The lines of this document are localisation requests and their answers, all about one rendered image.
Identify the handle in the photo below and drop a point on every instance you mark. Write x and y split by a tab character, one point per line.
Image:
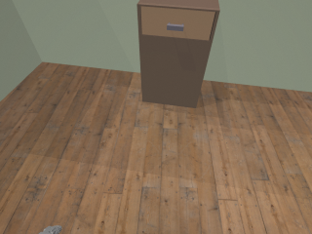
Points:
175	27

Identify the drawer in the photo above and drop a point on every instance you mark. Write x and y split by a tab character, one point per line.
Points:
196	24

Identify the cabinet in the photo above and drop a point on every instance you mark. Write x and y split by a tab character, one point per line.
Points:
172	69

